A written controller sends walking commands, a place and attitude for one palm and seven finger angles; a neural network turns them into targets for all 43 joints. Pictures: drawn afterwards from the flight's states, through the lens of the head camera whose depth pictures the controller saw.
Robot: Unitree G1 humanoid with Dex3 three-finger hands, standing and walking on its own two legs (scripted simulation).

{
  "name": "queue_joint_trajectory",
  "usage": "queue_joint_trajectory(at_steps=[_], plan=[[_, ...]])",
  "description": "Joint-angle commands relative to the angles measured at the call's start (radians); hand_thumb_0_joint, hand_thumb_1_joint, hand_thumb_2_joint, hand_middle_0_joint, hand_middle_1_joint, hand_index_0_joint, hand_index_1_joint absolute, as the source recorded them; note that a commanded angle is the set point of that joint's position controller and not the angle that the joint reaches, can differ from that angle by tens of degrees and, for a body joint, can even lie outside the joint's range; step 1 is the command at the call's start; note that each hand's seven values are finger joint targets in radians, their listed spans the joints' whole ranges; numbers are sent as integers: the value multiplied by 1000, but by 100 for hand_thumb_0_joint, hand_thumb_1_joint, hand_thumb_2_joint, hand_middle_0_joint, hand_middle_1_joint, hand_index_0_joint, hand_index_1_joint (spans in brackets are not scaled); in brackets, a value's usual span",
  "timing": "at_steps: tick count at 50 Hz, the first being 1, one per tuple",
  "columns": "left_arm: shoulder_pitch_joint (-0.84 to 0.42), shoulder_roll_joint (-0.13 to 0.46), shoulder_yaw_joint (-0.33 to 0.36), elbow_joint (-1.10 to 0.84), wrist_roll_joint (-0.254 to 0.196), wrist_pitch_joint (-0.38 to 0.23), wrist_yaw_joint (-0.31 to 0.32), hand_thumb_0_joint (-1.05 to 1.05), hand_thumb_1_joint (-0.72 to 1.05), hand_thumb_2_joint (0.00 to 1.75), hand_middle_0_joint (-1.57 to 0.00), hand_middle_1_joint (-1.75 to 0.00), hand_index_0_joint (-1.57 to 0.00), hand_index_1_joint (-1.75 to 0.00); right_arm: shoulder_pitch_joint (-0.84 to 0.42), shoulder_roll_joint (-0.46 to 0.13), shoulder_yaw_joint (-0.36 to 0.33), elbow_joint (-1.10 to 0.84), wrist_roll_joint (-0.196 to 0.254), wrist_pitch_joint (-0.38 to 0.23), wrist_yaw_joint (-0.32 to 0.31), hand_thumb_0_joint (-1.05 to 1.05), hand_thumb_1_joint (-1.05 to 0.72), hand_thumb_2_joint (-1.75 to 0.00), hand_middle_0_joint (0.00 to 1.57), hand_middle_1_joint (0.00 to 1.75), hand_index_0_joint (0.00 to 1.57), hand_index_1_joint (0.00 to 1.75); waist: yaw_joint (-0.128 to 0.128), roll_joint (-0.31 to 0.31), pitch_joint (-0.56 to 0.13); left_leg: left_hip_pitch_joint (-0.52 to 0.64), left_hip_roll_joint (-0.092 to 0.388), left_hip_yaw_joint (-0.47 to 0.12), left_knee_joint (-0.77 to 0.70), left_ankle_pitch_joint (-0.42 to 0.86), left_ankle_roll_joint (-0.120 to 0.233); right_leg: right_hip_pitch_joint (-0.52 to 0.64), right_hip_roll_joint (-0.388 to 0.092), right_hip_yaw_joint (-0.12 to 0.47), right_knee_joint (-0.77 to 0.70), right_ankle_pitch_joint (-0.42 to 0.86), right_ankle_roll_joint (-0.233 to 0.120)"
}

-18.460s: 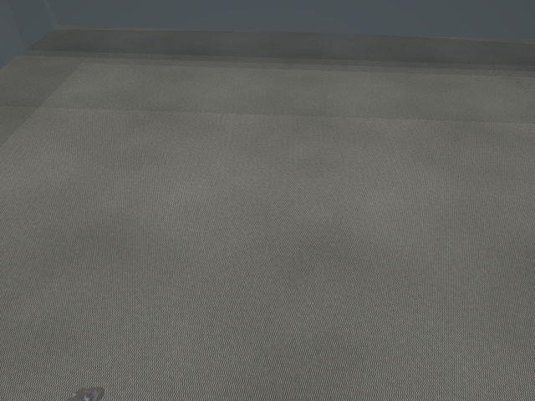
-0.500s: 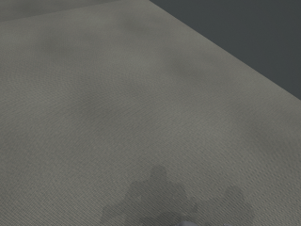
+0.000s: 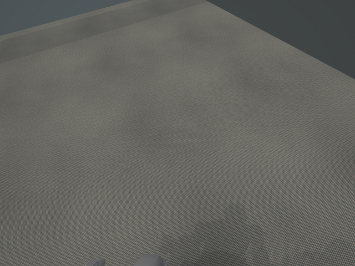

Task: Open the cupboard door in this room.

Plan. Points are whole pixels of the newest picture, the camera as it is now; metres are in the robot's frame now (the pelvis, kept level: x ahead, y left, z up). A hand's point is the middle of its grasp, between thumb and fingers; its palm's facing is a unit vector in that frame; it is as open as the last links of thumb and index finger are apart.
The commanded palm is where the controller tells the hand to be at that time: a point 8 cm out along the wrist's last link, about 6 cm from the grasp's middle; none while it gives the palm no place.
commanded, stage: turn or walk to find it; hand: left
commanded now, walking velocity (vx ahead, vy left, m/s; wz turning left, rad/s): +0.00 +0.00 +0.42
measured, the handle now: out of the picture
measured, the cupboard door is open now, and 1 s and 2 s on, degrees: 0 0 0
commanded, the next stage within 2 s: none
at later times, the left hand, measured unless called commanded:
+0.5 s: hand out of the picture -0.06 +0.28 -0.18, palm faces +0.29 -0.92 -0.25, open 7.4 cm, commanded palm none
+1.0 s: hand out of the picture -0.02 +0.22 -0.15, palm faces +0.43 -0.86 -0.28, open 7.4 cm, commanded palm none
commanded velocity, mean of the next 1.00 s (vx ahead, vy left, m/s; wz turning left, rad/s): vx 0.00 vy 0.00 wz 0.42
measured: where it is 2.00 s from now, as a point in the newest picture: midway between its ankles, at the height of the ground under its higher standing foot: outside the picture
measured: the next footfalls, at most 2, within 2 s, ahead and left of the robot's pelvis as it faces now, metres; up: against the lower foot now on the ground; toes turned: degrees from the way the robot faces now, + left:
left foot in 0.34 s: -0.02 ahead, +0.16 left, +0.00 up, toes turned +13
right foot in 0.84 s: +0.05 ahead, -0.08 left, +0.00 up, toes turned +18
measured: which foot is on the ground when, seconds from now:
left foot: up 0.00-0.32, down 0.34-0.84, up 0.86-1.00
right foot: down 0.00-0.34, up 0.36-0.82, down 0.84-1.00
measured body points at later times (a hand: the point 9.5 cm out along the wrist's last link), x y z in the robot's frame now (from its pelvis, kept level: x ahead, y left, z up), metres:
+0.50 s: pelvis -0.03 +0.06 +0.00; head +0.00 +0.09 +0.45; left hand -0.07 +0.33 -0.16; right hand +0.14 -0.16 -0.13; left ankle -0.06 +0.15 -0.74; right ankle -0.02 -0.09 -0.67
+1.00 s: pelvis -0.02 +0.01 +0.00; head +0.02 -0.02 +0.45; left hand -0.04 +0.26 -0.12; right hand +0.11 -0.22 -0.17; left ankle -0.11 +0.13 -0.65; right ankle +0.01 -0.09 -0.74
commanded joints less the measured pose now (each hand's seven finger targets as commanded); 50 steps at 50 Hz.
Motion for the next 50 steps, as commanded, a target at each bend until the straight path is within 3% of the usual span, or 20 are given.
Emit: queue_joint_trajectory(at_steps=[1,11,13,15,16,17,18,19,21,24,33,37,39,40,41,42,43,44,47,50], plan=[[38,181,44,-51,5,-31,10,0,90,90,-20,-30,-20,-30,-4,-58,-12,-57,4,-18,-1,0,-90,-90,20,30,20,30,38,-236,-38,-74,48,6,79,42,-31,60,-248,144,-206,311,-75],[147,252,66,12,21,-17,6,0,90,90,-20,-30,-20,-30,-138,-32,20,-85,21,-37,-5,0,-90,-90,20,30,20,30,99,-280,-84,63,50,117,-326,-85,-19,149,-306,94,-124,507,-120],[125,261,70,20,21,-13,6,0,90,90,-20,-30,-20,-30,-108,-31,22,-82,23,-45,-7,0,-90,-90,20,30,20,30,75,-281,-98,136,47,141,-457,-39,-9,128,-314,74,-81,497,-101],[95,255,71,18,9,-3,4,0,90,90,-20,-30,-20,-30,-47,-56,19,-70,20,-57,-6,0,-90,-90,20,30,20,30,31,-212,-116,321,54,144,-687,161,7,15,-281,10,20,367,-25],[112,217,64,4,1,6,0,0,90,90,-20,-30,-20,-30,-24,-124,4,-71,15,-67,-5,0,-90,-90,20,30,20,30,15,-33,-138,461,170,-9,-773,294,51,-141,-207,-47,170,168,37],[86,151,45,-26,0,10,-6,0,90,90,-20,-30,-20,-30,18,-216,-16,-76,10,-67,-7,0,-90,-90,20,30,20,30,-9,237,-122,506,395,-276,-815,574,140,-336,-85,-67,375,-299,101],[33,158,38,-49,7,24,1,0,90,90,-20,-30,-20,-30,47,-241,-22,-64,8,-60,-15,0,-90,-90,20,30,20,30,-35,187,-119,417,446,-306,-827,570,216,-325,-74,26,489,-360,96],[-8,153,43,-40,7,30,4,0,90,90,-20,-30,-20,-30,23,-222,-18,-58,5,-62,-29,0,-90,-90,20,30,20,30,-27,217,-92,382,399,-295,-828,547,214,-351,-69,80,549,-319,95],[8,171,51,-7,5,28,-9,0,90,90,-20,-30,-20,-30,-87,-164,3,-85,4,-63,-36,0,-90,-90,20,30,20,30,24,132,-25,321,306,-190,-820,532,198,-344,-67,102,604,-177,98],[53,171,47,15,6,22,-14,0,90,90,-20,-30,-20,-30,-89,-146,9,-94,11,-76,-37,0,-90,-90,20,30,20,30,41,75,-81,390,262,-127,-801,636,188,-333,-54,98,603,-113,114],[-50,152,38,-46,0,21,-6,0,90,90,-20,-30,-20,-30,-26,-150,-9,-90,3,-66,-31,0,-90,-90,20,30,20,30,6,84,-76,379,259,-248,-787,601,221,-276,-15,105,409,-163,119],[-27,143,35,-53,-5,10,-4,0,90,90,-20,-30,-20,-30,-37,-149,-16,-99,0,-59,-29,0,-90,-90,20,30,20,30,16,99,-104,329,230,-289,-740,642,209,-148,25,86,205,-147,102],[32,147,38,-41,-9,-1,-1,0,90,90,-20,-30,-20,-30,-48,-143,-18,-104,5,-58,-28,0,-90,-90,20,30,20,30,47,90,-138,283,196,-284,-690,622,179,-24,35,74,25,-15,96],[74,164,41,-31,-7,-9,1,0,90,90,-20,-30,-20,-30,-55,-132,-18,-106,11,-59,-26,0,-90,-90,20,30,20,30,69,58,-155,230,162,-263,-644,538,141,78,12,77,-115,96,93],[96,216,51,-25,2,-21,7,0,90,90,-20,-30,-20,-30,-34,-83,-12,-109,20,-62,-20,0,-90,-90,20,30,20,30,73,-86,-171,89,95,-192,-549,339,83,225,-118,190,-185,156,58],[103,293,66,-29,14,-27,13,0,90,90,-20,-30,-20,-30,-32,-29,-2,-133,22,-64,-14,0,-90,-90,20,30,20,30,80,-313,-142,-84,-45,-20,-351,-77,14,284,-360,408,-204,309,-51],[105,287,68,-39,5,-25,13,0,90,90,-20,-30,-20,-30,-45,-73,-15,-126,9,-45,-21,0,-90,-90,20,30,20,30,89,-283,-127,-63,-19,-43,-159,-195,13,142,-431,430,-222,324,-126],[52,268,70,-47,5,-22,15,0,90,90,-20,-30,-20,-30,-54,-73,-19,-114,7,-31,-19,0,-90,-90,20,30,20,30,67,-259,-73,-64,2,-54,-25,-162,13,54,-394,396,-236,257,-141],[-46,189,49,-69,7,-22,12,0,90,90,-20,-30,-20,-30,-8,-55,-18,-72,5,-22,-2,0,-90,-90,20,30,20,30,10,-199,-17,-62,42,-11,92,-11,-6,-7,-270,183,-205,263,-89],[5,191,49,-58,10,-27,10,0,90,90,-20,-30,-20,-30,-16,-50,-11,-68,6,-20,0,0,-90,-90,20,30,20,30,31,-248,-30,-48,47,22,51,14,-26,29,-255,131,-197,313,-81]])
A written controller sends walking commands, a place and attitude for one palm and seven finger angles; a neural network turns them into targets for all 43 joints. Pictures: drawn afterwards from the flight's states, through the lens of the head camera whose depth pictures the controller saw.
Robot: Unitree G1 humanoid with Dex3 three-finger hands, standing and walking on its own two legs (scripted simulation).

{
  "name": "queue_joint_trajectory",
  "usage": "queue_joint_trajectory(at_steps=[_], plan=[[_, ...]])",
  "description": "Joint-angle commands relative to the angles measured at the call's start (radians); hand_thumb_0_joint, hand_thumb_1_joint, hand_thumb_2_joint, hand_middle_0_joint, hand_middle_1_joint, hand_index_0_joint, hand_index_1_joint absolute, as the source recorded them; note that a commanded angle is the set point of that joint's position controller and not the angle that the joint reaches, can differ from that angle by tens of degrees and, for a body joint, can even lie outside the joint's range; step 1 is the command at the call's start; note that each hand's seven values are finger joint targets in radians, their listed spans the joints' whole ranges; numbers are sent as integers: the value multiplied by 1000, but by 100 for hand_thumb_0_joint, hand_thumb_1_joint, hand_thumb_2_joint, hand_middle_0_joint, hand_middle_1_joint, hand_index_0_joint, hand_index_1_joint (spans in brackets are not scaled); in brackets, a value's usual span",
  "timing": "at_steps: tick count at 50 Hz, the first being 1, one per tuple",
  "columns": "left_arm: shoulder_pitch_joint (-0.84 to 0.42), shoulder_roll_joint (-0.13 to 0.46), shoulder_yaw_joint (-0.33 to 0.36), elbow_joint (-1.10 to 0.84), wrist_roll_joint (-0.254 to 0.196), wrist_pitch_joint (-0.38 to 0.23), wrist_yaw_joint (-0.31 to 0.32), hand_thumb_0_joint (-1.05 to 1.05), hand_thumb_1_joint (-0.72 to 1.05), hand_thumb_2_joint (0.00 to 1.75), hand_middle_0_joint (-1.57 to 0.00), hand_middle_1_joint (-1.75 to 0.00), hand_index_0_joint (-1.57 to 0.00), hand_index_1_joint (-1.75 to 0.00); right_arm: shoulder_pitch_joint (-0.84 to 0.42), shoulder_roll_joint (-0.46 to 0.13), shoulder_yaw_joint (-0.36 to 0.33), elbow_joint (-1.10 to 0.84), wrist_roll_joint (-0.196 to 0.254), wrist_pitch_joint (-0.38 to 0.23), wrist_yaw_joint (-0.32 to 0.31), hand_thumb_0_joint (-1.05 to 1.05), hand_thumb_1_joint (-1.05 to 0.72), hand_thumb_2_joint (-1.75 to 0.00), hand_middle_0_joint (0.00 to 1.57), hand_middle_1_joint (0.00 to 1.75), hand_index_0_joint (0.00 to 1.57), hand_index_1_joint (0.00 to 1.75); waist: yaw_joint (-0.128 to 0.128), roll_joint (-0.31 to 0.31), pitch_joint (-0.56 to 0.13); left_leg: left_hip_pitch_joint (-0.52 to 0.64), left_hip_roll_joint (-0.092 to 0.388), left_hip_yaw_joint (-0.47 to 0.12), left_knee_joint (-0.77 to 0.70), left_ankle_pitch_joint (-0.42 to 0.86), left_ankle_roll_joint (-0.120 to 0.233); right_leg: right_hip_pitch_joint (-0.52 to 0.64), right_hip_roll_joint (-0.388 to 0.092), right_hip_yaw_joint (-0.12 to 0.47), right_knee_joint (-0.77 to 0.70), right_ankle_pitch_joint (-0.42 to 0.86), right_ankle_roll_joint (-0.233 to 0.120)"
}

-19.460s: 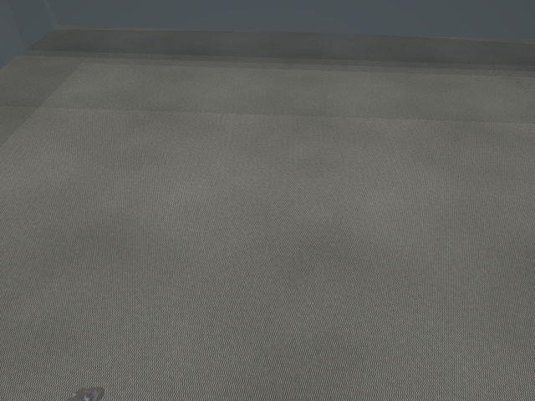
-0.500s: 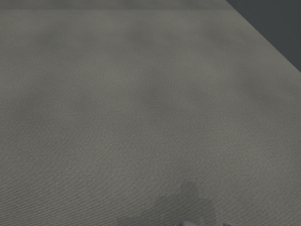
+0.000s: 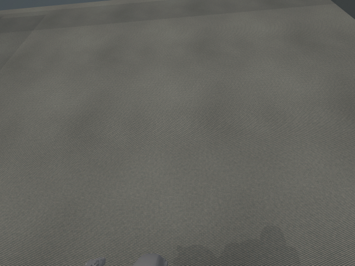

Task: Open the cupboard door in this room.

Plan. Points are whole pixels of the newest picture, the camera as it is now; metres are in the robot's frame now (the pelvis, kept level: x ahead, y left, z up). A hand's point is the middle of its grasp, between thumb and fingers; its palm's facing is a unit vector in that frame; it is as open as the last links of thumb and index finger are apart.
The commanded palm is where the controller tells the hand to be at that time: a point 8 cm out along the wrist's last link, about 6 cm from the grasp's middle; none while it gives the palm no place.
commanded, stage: turn or walk to find it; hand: left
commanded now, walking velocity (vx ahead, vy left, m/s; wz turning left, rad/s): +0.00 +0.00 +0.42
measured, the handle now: out of the picture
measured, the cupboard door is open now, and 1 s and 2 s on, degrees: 0 0 0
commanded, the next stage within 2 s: none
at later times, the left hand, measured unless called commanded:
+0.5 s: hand out of the picture -0.02 +0.27 -0.17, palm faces +0.28 -0.92 -0.26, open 7.4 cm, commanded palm none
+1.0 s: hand out of the picture -0.05 +0.19 -0.15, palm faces +0.46 -0.85 -0.26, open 7.4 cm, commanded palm none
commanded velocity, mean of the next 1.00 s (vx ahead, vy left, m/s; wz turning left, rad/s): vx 0.00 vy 0.00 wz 0.42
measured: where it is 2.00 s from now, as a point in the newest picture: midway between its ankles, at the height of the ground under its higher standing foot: outside the picture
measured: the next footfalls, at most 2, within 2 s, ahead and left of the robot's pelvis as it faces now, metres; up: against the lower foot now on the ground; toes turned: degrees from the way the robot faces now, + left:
left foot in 0.28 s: +0.00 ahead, +0.16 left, +0.00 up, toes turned +12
right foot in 0.72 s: +0.07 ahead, -0.09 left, +0.00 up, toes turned +13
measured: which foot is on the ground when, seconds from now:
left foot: up 0.00-0.26, down 0.28-0.72, up 0.74-1.00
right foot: down 0.00-0.28, up 0.30-0.70, down 0.72-1.00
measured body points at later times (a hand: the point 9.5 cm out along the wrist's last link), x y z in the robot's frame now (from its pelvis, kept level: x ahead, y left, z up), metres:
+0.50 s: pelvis -0.01 +0.04 +0.00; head +0.01 +0.07 +0.45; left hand -0.03 +0.32 -0.15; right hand +0.14 -0.17 -0.13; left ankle -0.04 +0.15 -0.74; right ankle +0.00 -0.11 -0.67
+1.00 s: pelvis -0.02 -0.01 +0.00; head +0.02 -0.01 +0.45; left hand -0.07 +0.24 -0.13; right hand +0.13 -0.22 -0.16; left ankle -0.12 +0.12 -0.67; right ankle +0.03 -0.10 -0.74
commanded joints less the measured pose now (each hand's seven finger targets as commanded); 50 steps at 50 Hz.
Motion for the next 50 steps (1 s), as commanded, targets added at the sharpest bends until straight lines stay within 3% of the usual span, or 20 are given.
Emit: queue_joint_trajectory(at_steps=[1,9,12,13,14,15,16,17,19,21,30,33,34,35,36,37,38,40,42,50], plan=[[29,199,50,-54,7,-26,10,0,90,90,-20,-30,-20,-30,-15,-49,-10,-66,4,-18,1,0,-90,-90,20,30,20,30,36,-250,-39,-55,47,17,23,22,-25,47,-253,125,-200,325,-98],[126,263,71,-4,18,-15,5,0,90,90,-20,-30,-20,-30,-114,-25,19,-90,19,-43,-3,0,-90,-90,20,30,20,30,92,-284,-103,67,39,118,-390,-55,-13,169,-285,84,-86,567,-119],[90,261,72,4,7,-6,4,0,90,90,-20,-30,-20,-30,-39,-48,18,-73,18,-56,-4,0,-90,-90,20,30,20,30,37,-228,-138,271,43,132,-677,163,6,81,-261,22,30,464,-42],[101,230,67,-7,-2,2,1,0,90,90,-20,-30,-20,-30,-3,-104,6,-69,14,-68,-3,0,-90,-90,20,30,20,30,15,-85,-175,430,119,45,-766,347,34,-46,-212,-29,163,315,14],[108,162,52,-39,-7,7,-4,0,90,90,-20,-30,-20,-30,36,-205,-18,-70,6,-73,-6,0,-90,-90,20,30,20,30,-2,206,-177,554,372,-272,-769,719,147,-306,-81,-67,351,-202,88],[52,152,34,-59,2,16,1,0,90,90,-20,-30,-20,-30,76,-240,-25,-58,10,-62,-14,0,-90,-90,20,30,20,30,-29,190,-167,501,451,-294,-774,839,231,-326,-60,14,482,-374,89],[8,148,37,-51,1,25,8,0,90,90,-20,-30,-20,-30,73,-214,-19,-42,7,-67,-28,0,-90,-90,20,30,20,30,-32,232,-161,473,404,-280,-766,859,232,-340,-56,81,543,-340,89],[-7,165,42,-42,-4,26,3,0,90,90,-20,-30,-20,-30,23,-188,-13,-56,6,-64,-35,0,-90,-90,20,30,20,30,-16,193,-118,420,372,-242,-766,780,235,-347,-62,98,587,-282,89],[19,166,45,-14,-2,21,-9,0,90,90,-20,-30,-20,-30,-58,-148,3,-81,4,-68,-37,0,-90,-90,20,30,20,30,23,108,-82,382,296,-153,-763,748,211,-331,-52,95,598,-182,94],[36,164,42,-7,-3,22,-12,0,90,90,-20,-30,-20,-30,-67,-150,5,-88,6,-71,-35,0,-90,-90,20,30,20,30,29,85,-86,377,270,-130,-772,720,203,-310,-43,90,566,-152,100],[15,146,35,-44,-7,16,-9,0,90,90,-20,-30,-20,-30,-71,-159,-13,-109,-1,-56,-25,0,-90,-90,20,30,20,30,21,120,-77,284,242,-235,-767,572,208,-158,17,68,257,-148,93],[102,153,39,-26,-8,1,-7,0,90,90,-20,-30,-20,-30,-94,-149,-18,-119,4,-53,-23,0,-90,-90,20,30,20,30,64,100,-117,228,202,-240,-690,537,174,-2,33,50,24,9,86],[139,175,43,-19,-5,-9,-4,0,90,90,-20,-30,-20,-30,-94,-129,-16,-122,10,-53,-20,0,-90,-90,20,30,20,30,81,38,-132,172,156,-214,-626,446,132,97,2,70,-112,102,80],[158,244,56,-21,9,-21,3,0,90,90,-20,-30,-20,-30,-65,-71,-9,-134,19,-56,-15,0,-90,-90,20,30,20,30,82,-168,-155,26,55,-105,-473,216,66,218,-182,242,-195,150,28],[155,308,67,-32,16,-22,4,0,90,90,-20,-30,-20,-30,-84,-37,-3,-162,18,-54,-13,0,-90,-90,20,30,20,30,93,-350,-112,-87,-55,-3,-258,-165,20,185,-389,443,-232,269,-93],[138,292,77,-40,6,-22,11,0,90,90,-20,-30,-20,-30,-92,-83,-17,-157,9,-35,-17,0,-90,-90,20,30,20,30,96,-350,-107,-65,-5,-57,-85,-186,25,71,-422,444,-257,231,-145],[80,267,71,-53,5,-17,11,0,90,90,-20,-30,-20,-30,-102,-83,-23,-135,9,-26,-14,0,-90,-90,20,30,20,30,71,-265,-47,-67,8,-64,35,-130,26,-6,-374,402,-264,142,-146],[-5,206,51,-75,5,-19,6,0,90,90,-20,-30,-20,-30,-52,-67,-20,-94,3,-19,0,0,-90,-90,20,30,20,30,22,-195,-9,-63,33,-36,115,4,11,-50,-271,225,-241,120,-95],[-5,190,48,-76,7,-25,9,0,90,90,-20,-30,-20,-30,-17,-56,-15,-77,5,-19,5,0,-90,-90,20,30,20,30,16,-219,-42,-53,44,-8,96,49,-5,-7,-249,149,-228,182,-81],[128,246,62,-13,16,-20,6,0,90,90,-20,-30,-20,-30,-118,-29,11,-86,14,-29,2,0,-90,-90,20,30,20,30,90,-256,-76,16,54,86,-233,-49,-20,122,-294,87,-167,409,-119]])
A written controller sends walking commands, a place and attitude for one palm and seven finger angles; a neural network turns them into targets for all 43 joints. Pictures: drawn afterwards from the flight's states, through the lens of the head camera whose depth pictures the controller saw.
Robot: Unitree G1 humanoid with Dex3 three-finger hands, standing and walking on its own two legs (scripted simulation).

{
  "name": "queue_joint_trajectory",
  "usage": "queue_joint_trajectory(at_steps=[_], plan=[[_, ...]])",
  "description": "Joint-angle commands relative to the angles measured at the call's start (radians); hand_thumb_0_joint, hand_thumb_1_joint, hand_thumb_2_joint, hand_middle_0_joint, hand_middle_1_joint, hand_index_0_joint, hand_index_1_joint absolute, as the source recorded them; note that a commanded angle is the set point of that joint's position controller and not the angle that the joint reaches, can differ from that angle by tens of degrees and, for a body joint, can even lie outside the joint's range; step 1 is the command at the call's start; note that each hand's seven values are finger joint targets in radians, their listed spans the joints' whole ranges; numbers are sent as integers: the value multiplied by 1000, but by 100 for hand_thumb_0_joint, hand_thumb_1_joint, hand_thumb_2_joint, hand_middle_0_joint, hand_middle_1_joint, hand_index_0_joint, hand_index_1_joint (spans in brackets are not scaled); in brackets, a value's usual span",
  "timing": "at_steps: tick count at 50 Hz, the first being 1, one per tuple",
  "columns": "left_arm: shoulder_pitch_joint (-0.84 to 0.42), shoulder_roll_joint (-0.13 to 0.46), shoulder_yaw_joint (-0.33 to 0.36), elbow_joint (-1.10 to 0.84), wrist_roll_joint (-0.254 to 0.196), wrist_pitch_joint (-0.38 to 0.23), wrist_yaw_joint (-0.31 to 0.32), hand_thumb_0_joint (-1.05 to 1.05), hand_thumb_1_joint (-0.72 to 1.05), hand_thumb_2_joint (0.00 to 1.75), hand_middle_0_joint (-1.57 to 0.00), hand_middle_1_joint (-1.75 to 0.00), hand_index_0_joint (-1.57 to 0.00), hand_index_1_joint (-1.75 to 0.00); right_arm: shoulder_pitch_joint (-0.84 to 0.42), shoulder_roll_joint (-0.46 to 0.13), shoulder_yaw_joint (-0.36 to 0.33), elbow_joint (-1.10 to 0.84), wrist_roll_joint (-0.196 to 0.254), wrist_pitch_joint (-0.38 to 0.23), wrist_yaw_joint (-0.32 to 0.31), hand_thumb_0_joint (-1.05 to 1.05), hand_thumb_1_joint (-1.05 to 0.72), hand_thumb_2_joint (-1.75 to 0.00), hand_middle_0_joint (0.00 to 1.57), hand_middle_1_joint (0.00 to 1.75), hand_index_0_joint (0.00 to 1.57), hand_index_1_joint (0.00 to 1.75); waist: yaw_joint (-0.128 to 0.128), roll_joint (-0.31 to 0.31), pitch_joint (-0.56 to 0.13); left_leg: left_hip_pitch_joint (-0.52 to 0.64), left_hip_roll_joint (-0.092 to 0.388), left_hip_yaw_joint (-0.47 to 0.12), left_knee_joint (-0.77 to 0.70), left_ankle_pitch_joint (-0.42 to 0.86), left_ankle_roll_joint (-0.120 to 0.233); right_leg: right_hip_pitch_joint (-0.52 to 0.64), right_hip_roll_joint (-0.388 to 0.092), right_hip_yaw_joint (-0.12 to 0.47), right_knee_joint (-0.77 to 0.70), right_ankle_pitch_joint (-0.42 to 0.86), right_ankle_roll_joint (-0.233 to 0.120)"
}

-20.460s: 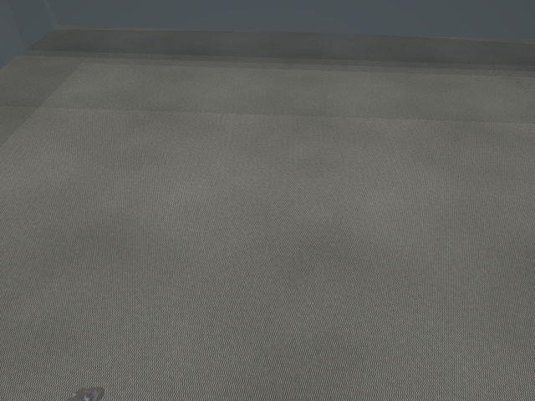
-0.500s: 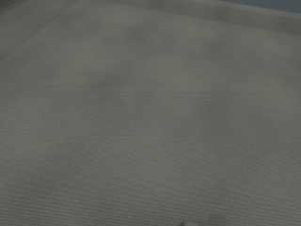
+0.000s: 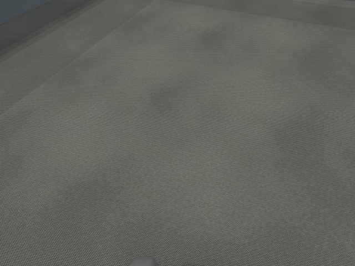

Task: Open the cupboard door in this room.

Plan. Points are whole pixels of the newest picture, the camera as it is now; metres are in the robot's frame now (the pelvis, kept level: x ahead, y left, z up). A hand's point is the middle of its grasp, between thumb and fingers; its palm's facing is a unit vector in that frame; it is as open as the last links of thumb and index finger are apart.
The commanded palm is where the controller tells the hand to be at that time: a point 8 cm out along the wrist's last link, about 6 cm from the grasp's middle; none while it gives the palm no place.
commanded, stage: turn or walk to find it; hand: left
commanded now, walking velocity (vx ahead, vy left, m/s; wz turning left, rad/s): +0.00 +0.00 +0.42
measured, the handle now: out of the picture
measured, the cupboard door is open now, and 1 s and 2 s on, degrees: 0 0 0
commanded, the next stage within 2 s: none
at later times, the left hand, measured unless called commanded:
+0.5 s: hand out of the picture +0.03 +0.27 -0.17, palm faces +0.25 -0.94 -0.25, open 7.4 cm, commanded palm none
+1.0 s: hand out of the picture -0.05 +0.19 -0.16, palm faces +0.44 -0.86 -0.26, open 7.4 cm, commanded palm none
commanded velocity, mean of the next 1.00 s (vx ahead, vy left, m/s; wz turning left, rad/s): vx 0.00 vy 0.00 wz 0.42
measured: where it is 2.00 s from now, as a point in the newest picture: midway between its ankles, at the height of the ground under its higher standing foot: outside the picture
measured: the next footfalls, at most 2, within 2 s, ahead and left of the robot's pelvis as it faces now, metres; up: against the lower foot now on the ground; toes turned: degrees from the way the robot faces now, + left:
left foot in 0.16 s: +0.01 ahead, +0.15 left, +0.00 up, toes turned +9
right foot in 0.66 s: +0.06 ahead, -0.09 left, +0.00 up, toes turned +12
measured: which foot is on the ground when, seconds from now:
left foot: up 0.00-0.14, down 0.16-0.66, up 0.68-1.00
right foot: down 0.00-0.16, up 0.18-0.64, down 0.66-1.00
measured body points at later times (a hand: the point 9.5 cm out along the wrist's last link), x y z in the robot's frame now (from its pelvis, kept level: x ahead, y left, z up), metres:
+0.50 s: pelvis -0.01 +0.04 +0.00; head +0.02 +0.06 +0.45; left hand +0.01 +0.32 -0.15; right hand +0.11 -0.18 -0.14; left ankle -0.03 +0.14 -0.74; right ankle +0.00 -0.11 -0.68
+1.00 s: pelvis -0.01 -0.01 +0.00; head +0.04 -0.01 +0.45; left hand -0.07 +0.23 -0.14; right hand +0.14 -0.22 -0.16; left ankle -0.11 +0.13 -0.68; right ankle +0.02 -0.10 -0.74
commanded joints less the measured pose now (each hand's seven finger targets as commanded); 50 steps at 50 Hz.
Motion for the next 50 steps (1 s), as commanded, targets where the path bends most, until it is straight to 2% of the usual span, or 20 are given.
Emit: queue_joint_trajectory(at_steps=[1,3,5,6,7,8,9,11,13,15,25,30,31,32,33,34,35,37,38,50], plan=[[74,242,60,-29,8,-17,9,0,90,90,-20,-30,-20,-30,-91,-31,3,-96,13,-40,-5,0,-90,-90,20,30,20,30,61,-221,-100,-35,-6,56,-163,-43,3,149,-249,167,-140,418,-122],[84,252,65,-17,10,-14,9,0,90,90,-20,-30,-20,-30,-96,-28,9,-99,17,-49,-8,0,-90,-90,20,30,20,30,68,-232,-118,6,-9,78,-268,-56,12,170,-259,166,-101,476,-125],[57,260,69,-12,5,-9,9,0,90,90,-20,-30,-20,-30,-45,-33,10,-87,17,-56,-12,0,-90,-90,20,30,20,30,35,-226,-145,100,-13,105,-410,42,18,146,-256,126,-46,460,-91],[42,253,68,-11,-1,-5,7,0,90,90,-20,-30,-20,-30,-18,-43,8,-79,15,-61,-11,0,-90,-90,20,30,20,30,13,-202,-142,190,-10,106,-519,140,27,79,-238,91,-1,393,-52],[33,228,65,-15,-8,2,5,0,90,90,-20,-30,-20,-30,19,-78,0,-73,14,-70,-8,0,-90,-90,20,30,20,30,-12,-83,-161,322,36,43,-645,266,44,-26,-200,53,118,270,-2],[47,163,55,-47,-15,11,0,0,90,90,-20,-30,-20,-30,48,-183,-24,-78,4,-78,-11,0,-90,-90,20,30,20,30,-27,220,-158,438,274,-272,-689,534,138,-271,-64,-1,311,-127,77],[-19,140,35,-80,-8,18,1,0,90,90,-20,-30,-20,-30,95,-235,-33,-71,4,-67,-17,0,-90,-90,20,30,20,30,-60,258,-133,375,391,-347,-709,689,241,-320,-17,62,453,-386,88],[-90,152,43,-64,-10,34,5,0,90,90,-20,-30,-20,-30,46,-191,-25,-63,-1,-67,-41,0,-90,-90,20,30,20,30,-49,236,-76,282,313,-317,-715,592,241,-344,-13,177,588,-294,83],[-42,155,47,-28,-6,27,-9,0,90,90,-20,-30,-20,-30,-35,-147,-7,-88,1,-75,-44,0,-90,-90,20,30,20,30,1,134,-67,289,236,-213,-697,617,215,-345,-7,179,623,-170,91],[-22,155,44,-15,-8,23,-10,0,90,90,-20,-30,-20,-30,-26,-140,-5,-89,6,-83,-43,0,-90,-90,20,30,20,30,3,111,-97,330,207,-172,-685,691,209,-337,0,179,618,-133,102],[-110,136,33,-70,-13,21,-2,0,90,90,-20,-30,-20,-30,27,-144,-24,-90,-2,-72,-37,0,-90,-90,20,30,20,30,-29,122,-105,330,200,-281,-661,670,240,-266,43,183,388,-179,107],[-15,137,33,-57,-21,2,1,0,90,90,-20,-30,-20,-30,-14,-142,-30,-103,0,-64,-34,0,-90,-90,20,30,20,30,16,125,-144,221,150,-303,-575,662,202,-30,84,153,50,-35,85],[25,151,37,-47,-18,-7,3,0,90,90,-20,-30,-20,-30,-19,-129,-30,-106,5,-65,-32,0,-90,-90,20,30,20,30,36,87,-158,166,112,-279,-527,570,162,72,67,151,-90,81,82],[53,212,46,-43,-8,-19,9,0,90,90,-20,-30,-20,-30,4,-81,-25,-109,16,-67,-25,0,-90,-90,20,30,20,30,42,-55,-173,18,42,-221,-421,351,104,231,-65,272,-177,153,49],[72,288,61,-43,5,-25,15,0,90,90,-20,-30,-20,-30,1,-22,-13,-137,16,-69,-20,0,-90,-90,20,30,20,30,52,-305,-155,-154,-107,-55,-210,-95,36,281,-315,505,-196,304,-64],[67,285,66,-56,-7,-24,15,0,90,90,-20,-30,-20,-30,-14,-75,-27,-135,6,-49,-27,0,-90,-90,20,30,20,30,60,-286,-133,-120,-72,-96,-28,-183,39,118,-380,526,-227,279,-138],[11,264,66,-66,-7,-21,16,0,90,90,-20,-30,-20,-30,-26,-77,-31,-123,4,-38,-24,0,-90,-90,20,30,20,30,38,-231,-81,-125,-57,-106,102,-141,41,39,-340,507,-239,202,-156],[-77,197,48,-87,-8,-17,17,0,90,90,-20,-30,-20,-30,8,-64,-32,-86,2,-30,-12,0,-90,-90,20,30,20,30,-14,-136,-33,-132,-22,-85,198,-18,29,-3,-242,335,-208,210,-116],[-87,182,44,-92,-6,-22,15,0,90,90,-20,-30,-20,-30,25,-54,-26,-76,0,-28,-8,0,-90,-90,20,30,20,30,-21,-161,-33,-126,-17,-64,209,23,19,-2,-214,273,-199,246,-100],[80,243,64,-16,8,-19,11,0,90,90,-20,-30,-20,-30,-99,-29,9,-94,15,-45,-9,0,-90,-90,20,30,20,30,59,-227,-108,-26,-5,59,-213,-44,1,179,-247,167,-102,532,-130]])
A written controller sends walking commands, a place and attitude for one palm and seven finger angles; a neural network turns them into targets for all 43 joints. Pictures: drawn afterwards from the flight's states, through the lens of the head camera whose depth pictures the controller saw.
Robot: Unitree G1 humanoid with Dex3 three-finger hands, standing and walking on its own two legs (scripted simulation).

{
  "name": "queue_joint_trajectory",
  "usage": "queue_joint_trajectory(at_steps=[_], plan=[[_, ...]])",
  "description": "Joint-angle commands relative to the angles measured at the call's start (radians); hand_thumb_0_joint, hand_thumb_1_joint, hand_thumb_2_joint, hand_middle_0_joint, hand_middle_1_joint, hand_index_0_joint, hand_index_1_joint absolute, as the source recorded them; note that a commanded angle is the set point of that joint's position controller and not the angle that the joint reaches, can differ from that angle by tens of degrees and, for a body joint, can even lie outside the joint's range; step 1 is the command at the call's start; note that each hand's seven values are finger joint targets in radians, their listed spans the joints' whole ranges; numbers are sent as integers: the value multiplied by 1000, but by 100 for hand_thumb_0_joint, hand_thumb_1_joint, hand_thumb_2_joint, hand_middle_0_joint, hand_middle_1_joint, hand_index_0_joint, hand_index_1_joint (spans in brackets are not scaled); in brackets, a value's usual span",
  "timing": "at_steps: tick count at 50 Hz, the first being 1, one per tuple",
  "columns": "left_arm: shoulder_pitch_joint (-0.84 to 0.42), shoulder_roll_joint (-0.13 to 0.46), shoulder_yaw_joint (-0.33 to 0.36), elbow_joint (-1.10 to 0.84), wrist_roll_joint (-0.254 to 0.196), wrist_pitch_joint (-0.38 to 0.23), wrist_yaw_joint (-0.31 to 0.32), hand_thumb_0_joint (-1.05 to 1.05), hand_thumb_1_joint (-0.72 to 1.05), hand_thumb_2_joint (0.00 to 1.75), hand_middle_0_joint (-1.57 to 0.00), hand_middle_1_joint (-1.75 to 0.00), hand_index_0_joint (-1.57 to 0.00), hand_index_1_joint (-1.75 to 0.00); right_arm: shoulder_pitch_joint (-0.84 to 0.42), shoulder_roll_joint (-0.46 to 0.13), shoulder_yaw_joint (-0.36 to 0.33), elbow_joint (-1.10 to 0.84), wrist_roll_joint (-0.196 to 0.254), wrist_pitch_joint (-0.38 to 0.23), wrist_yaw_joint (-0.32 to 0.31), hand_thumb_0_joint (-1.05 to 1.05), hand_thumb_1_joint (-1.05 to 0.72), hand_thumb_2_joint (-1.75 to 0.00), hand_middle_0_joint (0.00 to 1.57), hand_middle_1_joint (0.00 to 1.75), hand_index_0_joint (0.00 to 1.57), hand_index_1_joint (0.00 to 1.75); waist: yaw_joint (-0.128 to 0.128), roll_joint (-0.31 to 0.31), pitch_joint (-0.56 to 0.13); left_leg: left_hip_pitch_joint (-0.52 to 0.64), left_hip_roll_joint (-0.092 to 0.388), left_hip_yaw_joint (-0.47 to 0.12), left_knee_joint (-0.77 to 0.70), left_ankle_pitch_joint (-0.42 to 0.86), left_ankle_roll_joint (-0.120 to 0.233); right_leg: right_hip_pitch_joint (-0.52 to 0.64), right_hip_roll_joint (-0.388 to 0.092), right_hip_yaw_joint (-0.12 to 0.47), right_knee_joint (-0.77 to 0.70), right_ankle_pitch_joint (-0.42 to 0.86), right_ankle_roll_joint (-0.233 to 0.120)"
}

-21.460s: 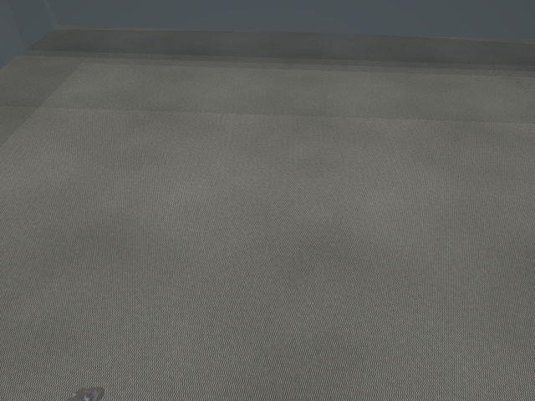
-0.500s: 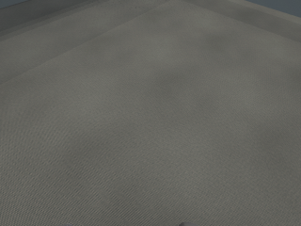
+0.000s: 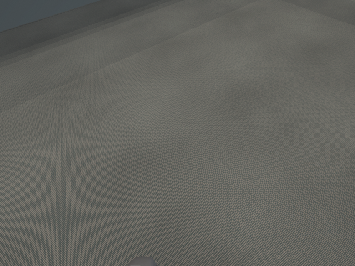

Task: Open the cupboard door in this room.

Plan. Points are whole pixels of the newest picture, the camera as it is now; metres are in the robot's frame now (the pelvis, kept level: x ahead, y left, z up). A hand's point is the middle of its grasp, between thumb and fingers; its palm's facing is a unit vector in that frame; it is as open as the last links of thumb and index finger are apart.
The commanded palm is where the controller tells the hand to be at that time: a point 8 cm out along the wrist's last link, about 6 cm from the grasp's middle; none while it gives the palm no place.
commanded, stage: turn or walk to find it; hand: left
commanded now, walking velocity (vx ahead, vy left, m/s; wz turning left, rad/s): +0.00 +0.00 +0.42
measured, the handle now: out of the picture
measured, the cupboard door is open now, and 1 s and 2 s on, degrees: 0 0 0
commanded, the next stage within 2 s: none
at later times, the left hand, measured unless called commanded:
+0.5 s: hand out of the picture +0.04 +0.24 -0.16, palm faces +0.24 -0.93 -0.27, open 7.4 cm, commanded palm none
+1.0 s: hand out of the picture -0.10 +0.20 -0.18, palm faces +0.49 -0.84 -0.23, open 7.4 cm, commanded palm none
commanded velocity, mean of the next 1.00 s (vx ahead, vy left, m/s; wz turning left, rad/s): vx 0.00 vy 0.00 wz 0.42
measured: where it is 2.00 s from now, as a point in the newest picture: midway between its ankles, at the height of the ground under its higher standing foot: outside the picture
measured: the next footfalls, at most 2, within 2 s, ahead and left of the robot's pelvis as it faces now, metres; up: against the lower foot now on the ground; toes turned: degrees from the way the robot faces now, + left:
left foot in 0.14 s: +0.02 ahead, +0.15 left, +0.00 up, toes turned +8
right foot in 0.54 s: +0.06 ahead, -0.10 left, +0.00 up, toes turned +9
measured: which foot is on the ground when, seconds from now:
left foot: up 0.00-0.12, down 0.14-0.56, up 0.58-1.00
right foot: down 0.00-0.14, up 0.16-0.52, down 0.54-1.00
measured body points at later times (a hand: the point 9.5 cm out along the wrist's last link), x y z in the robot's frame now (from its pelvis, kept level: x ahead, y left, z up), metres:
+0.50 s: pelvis -0.01 +0.01 +0.00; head +0.03 +0.01 +0.44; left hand +0.03 +0.29 -0.14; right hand +0.12 -0.21 -0.16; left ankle -0.02 +0.15 -0.74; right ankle +0.02 -0.12 -0.72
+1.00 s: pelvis -0.03 +0.01 -0.01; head +0.00 +0.03 +0.44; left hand -0.12 +0.24 -0.17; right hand +0.15 -0.19 -0.15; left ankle -0.10 +0.10 -0.74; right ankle +0.02 -0.11 -0.74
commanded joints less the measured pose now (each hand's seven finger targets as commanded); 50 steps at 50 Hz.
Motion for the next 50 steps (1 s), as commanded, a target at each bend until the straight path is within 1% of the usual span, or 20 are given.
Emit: queue_joint_trajectory(at_steps=[1,4,5,6,7,9,11,13,20,25,26,27,28,29,32,34,43,48,49,50], plan=[[73,247,64,-28,8,-12,10,0,90,90,-20,-30,-20,-30,-82,-28,6,-103,14,-45,-5,0,-90,-90,20,30,20,30,56,-229,-120,-8,-17,71,-201,-27,14,156,-248,167,-90,554,-126],[36,252,67,-22,-1,-3,9,0,90,90,-20,-30,-20,-30,-8,-41,5,-87,12,-57,-7,0,-90,-90,20,30,20,30,3,-199,-142,170,-22,104,-465,168,30,79,-225,97,10,459,-53],[32,229,65,-27,-10,4,7,0,90,90,-20,-30,-20,-30,29,-83,-4,-81,9,-67,-5,0,-90,-90,20,30,20,30,-23,-96,-165,306,24,51,-579,305,48,-24,-193,60,120,336,-4],[61,168,55,-50,-15,12,1,0,90,90,-20,-30,-20,-30,49,-182,-27,-86,0,-74,-7,0,-90,-90,20,30,20,30,-30,188,-183,446,252,-250,-605,579,146,-262,-65,5,306,-53,72],[-11,140,31,-81,-8,17,2,0,90,90,-20,-30,-20,-30,102,-233,-35,-79,4,-63,-11,0,-90,-90,20,30,20,30,-63,244,-146,379,371,-323,-631,748,239,-311,-14,57,454,-365,87],[-82,150,40,-75,-10,32,6,0,90,90,-20,-30,-20,-30,57,-205,-31,-74,-3,-64,-33,0,-90,-90,20,30,20,30,-57,249,-88,275,315,-318,-648,617,263,-346,-16,166,579,-300,86],[-47,159,43,-43,-8,29,-6,0,90,90,-20,-30,-20,-30,-33,-154,-13,-98,-3,-67,-36,0,-90,-90,20,30,20,30,-11,166,-60,251,231,-218,-633,623,235,-335,-9,177,600,-181,90],[-26,155,40,-33,-10,26,-10,0,90,90,-20,-30,-20,-30,-35,-148,-12,-104,0,-74,-36,0,-90,-90,20,30,20,30,-6,133,-92,271,208,-184,-622,667,227,-312,0,172,581,-150,99],[-77,136,33,-77,-14,23,-6,0,90,90,-20,-30,-20,-30,-2,-157,-29,-110,-4,-65,-29,0,-90,-90,20,30,20,30,-26,142,-112,282,196,-246,-600,643,241,-256,42,165,380,-166,104],[28,143,36,-60,-18,2,-3,0,90,90,-20,-30,-20,-30,-42,-146,-37,-131,-1,-55,-25,0,-90,-90,20,30,20,30,26,135,-142,135,131,-271,-500,562,187,20,80,130,-3,33,89],[71,177,43,-50,-13,-8,1,0,90,90,-20,-30,-20,-30,-37,-116,-34,-135,6,-57,-21,0,-90,-90,20,30,20,30,45,46,-155,49,75,-234,-424,420,138,136,25,172,-127,115,79],[93,266,59,-52,4,-20,9,0,90,90,-20,-30,-20,-30,-16,-50,-25,-150,15,-58,-13,0,-90,-90,20,30,20,30,50,-213,-167,-122,-57,-93,-229,128,63,246,-210,410,-202,194,3],[81,307,61,-69,3,-15,8,0,90,90,-20,-30,-20,-30,-46,-49,-29,-173,9,-51,-14,0,-90,-90,20,30,20,30,58,-277,-115,-155,-97,-56,-24,-163,45,120,-370,514,-224,262,-104],[41,278,68,-80,-3,-18,13,0,90,90,-20,-30,-20,-30,-47,-78,-37,-158,1,-33,-16,0,-90,-90,20,30,20,30,49,-303,-84,-151,-59,-112,125,-141,52,3,-357,525,-261,151,-135],[-93,189,46,-115,-6,-15,12,0,90,90,-20,-30,-20,-30,22,-65,-40,-95,-3,-22,0,0,-90,-90,20,30,20,30,-28,-161,-34,-151,-22,-77,281,47,33,-45,-218,298,-231,115,-79],[-71,175,40,-109,-3,-22,12,0,90,90,-20,-30,-20,-30,35,-57,-33,-81,-3,-21,3,0,-90,-90,20,30,20,30,-20,-183,-45,-141,-19,-52,277,91,16,-20,-194,234,-222,185,-72],[78,236,59,-35,8,-15,11,0,90,90,-20,-30,-20,-30,-79,-26,0,-98,11,-39,-2,0,-90,-90,20,30,20,30,61,-207,-113,-55,-10,51,-123,-41,6,160,-252,181,-129,488,-127],[36,249,67,-20,0,-3,8,0,90,90,-20,-30,-20,-30,0,-36,3,-83,13,-56,-8,0,-90,-90,20,30,20,30,7,-194,-141,161,-18,101,-450,138,32,70,-237,107,-10,424,-58],[24,228,65,-25,-9,4,6,0,90,90,-20,-30,-20,-30,41,-70,-4,-73,11,-65,-6,0,-90,-90,20,30,20,30,-24,-105,-158,289,19,59,-567,268,48,-29,-205,61,87,310,-7],[41,169,57,-51,-15,13,1,0,90,90,-20,-30,-20,-30,67,-168,-26,-81,1,-74,-8,0,-90,-90,20,30,20,30,-34,172,-173,412,234,-238,-622,497,135,-248,-75,2,280,-21,70]])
